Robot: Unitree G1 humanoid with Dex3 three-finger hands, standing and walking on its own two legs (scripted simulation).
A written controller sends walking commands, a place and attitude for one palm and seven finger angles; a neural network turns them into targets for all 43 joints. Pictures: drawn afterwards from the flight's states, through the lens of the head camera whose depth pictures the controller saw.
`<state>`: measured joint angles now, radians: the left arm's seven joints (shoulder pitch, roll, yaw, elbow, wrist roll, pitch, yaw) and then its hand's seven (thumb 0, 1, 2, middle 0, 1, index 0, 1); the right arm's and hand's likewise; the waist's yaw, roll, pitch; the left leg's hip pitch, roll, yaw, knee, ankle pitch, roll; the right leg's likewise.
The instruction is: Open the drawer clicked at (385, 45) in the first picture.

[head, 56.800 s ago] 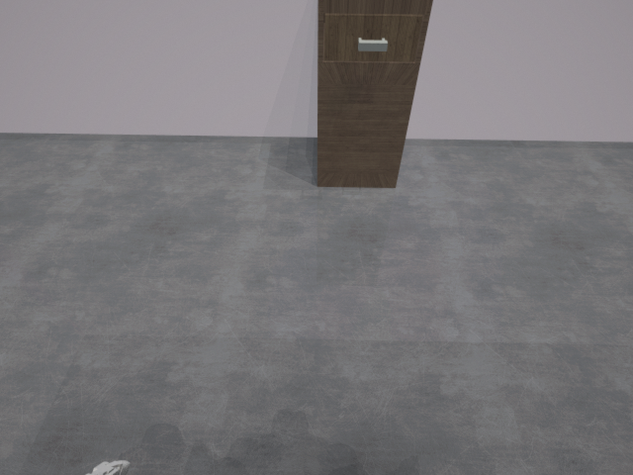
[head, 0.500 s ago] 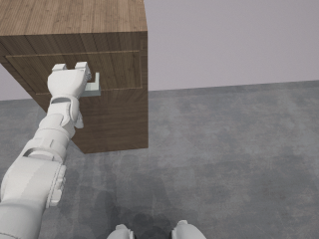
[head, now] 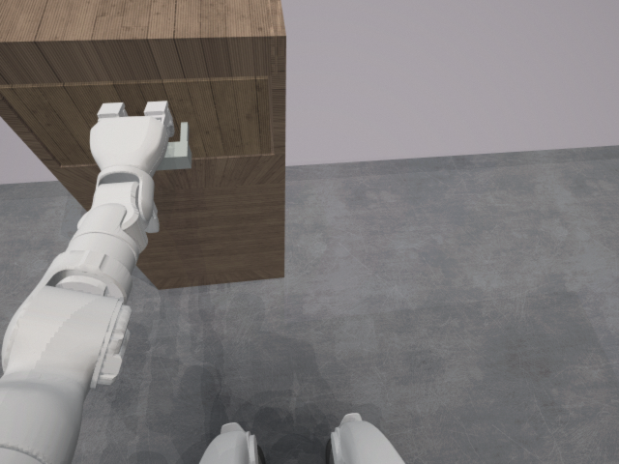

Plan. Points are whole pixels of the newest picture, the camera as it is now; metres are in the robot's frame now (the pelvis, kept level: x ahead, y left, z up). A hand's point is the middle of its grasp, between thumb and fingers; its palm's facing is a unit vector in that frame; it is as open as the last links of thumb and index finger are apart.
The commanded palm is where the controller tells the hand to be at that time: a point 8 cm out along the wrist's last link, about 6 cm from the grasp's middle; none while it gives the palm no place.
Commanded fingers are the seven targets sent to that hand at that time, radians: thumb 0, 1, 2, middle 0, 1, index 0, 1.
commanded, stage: lower the fingers behind the handle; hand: left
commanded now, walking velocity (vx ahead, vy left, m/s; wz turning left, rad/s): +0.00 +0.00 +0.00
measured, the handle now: (154, 143) +0.57 +0.18 +0.00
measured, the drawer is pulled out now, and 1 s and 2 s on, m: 0.00 0.00 0.00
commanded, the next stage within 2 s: lift the fingers back up to retry in 0.54 s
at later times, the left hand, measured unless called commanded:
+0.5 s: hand (145, 173) +0.51 +0.18 +0.01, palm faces -0.04 +0.02 -1.00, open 13.9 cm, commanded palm +0.50 +0.17 +0.03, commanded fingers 0.00 -0.50 0.30 -0.30 -1.20 -0.30 -1.20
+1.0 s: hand (143, 165) +0.51 +0.18 +0.02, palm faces -0.05 -0.04 -1.00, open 13.9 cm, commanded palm +0.50 +0.18 +0.09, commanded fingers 0.00 -0.50 0.30 -0.30 -1.20 -0.30 -1.20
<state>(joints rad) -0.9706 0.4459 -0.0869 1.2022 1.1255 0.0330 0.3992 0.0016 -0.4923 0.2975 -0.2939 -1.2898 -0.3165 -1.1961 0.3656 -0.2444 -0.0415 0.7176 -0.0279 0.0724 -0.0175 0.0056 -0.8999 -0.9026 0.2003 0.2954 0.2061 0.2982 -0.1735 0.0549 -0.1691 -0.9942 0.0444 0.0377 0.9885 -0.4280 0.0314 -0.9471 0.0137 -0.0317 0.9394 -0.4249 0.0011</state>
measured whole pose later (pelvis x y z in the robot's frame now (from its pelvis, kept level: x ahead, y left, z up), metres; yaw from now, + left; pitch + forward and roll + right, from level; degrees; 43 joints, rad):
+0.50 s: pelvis -0.02 +0.00 -0.02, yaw +0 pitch +26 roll -2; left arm -1.03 0.50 -0.10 1.19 1.11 0.03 0.35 0.00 -0.49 0.30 -0.22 -1.28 -0.32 -1.20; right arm 0.38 -0.24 -0.02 0.71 -0.02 0.05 -0.03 0.01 -0.90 -0.90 0.20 0.30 0.21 0.30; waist -0.19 0.07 -0.16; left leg -1.11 0.05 0.03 1.08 -0.42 0.03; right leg -1.06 0.02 -0.04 1.03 -0.43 0.00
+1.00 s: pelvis +0.00 +0.00 +0.01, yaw +0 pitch +23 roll -3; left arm -0.93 0.46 -0.06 1.12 1.09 0.01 0.35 0.00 -0.49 0.30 -0.29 -1.20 -0.32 -1.20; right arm 0.38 -0.24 -0.04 0.72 -0.02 0.06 -0.04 0.01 -0.90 -0.90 0.20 0.30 0.21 0.30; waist -0.17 0.06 -0.14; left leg -0.94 0.05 0.03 0.93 -0.40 0.03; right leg -0.89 0.02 -0.03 0.88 -0.39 0.00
